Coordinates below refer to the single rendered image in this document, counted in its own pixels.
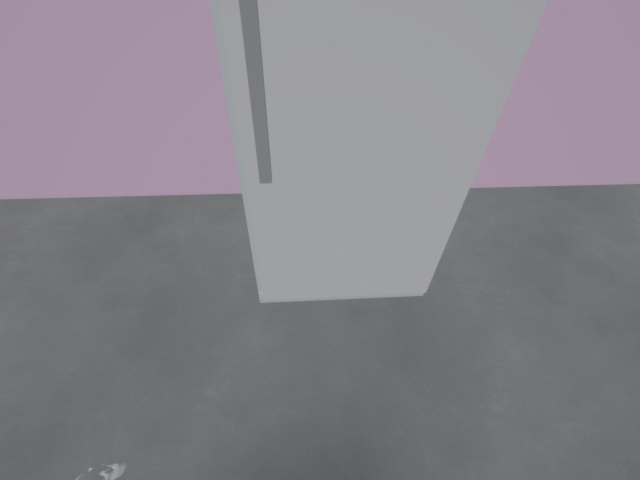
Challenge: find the left robot hand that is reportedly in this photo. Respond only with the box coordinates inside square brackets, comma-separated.
[76, 460, 126, 480]

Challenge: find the handle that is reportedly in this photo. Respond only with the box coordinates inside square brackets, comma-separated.
[239, 0, 272, 184]

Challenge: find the fridge door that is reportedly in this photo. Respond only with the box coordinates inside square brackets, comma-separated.
[218, 0, 548, 300]

